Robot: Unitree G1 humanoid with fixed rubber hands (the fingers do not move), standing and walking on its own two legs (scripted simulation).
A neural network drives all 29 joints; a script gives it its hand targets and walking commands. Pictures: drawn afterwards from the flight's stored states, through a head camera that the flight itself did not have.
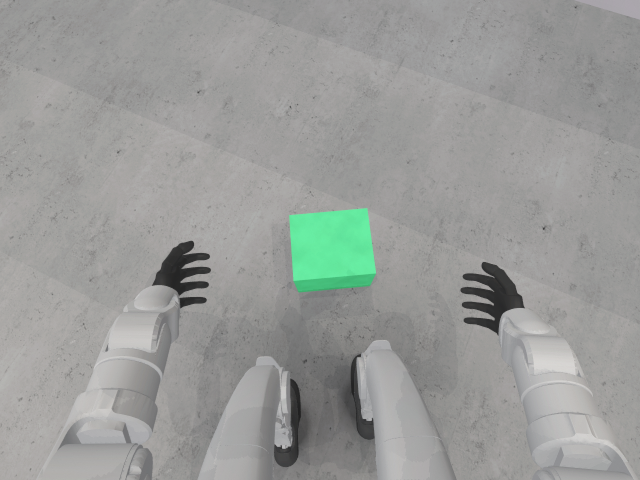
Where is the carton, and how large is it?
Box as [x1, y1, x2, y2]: [289, 208, 375, 291]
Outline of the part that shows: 366,208 289,215 293,280 298,291 364,286 370,284 375,274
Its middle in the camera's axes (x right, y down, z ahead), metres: +0.03 +0.04 +1.06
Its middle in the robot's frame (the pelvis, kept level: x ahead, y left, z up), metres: +0.52 -0.03 -0.60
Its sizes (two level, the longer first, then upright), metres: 0.205 0.175 0.161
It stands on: the floor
